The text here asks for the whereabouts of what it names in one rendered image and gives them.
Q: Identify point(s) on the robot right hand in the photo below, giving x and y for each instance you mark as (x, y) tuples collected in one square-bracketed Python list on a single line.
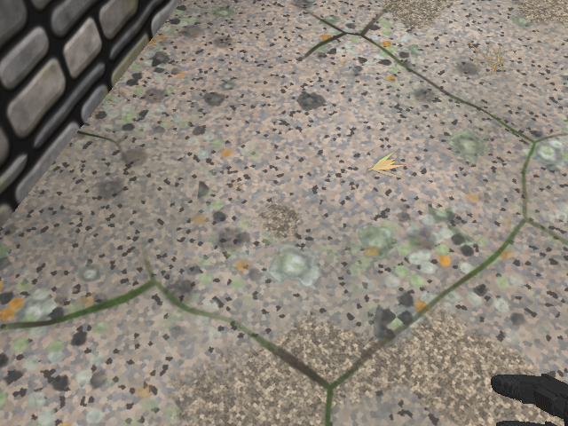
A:
[(545, 391)]

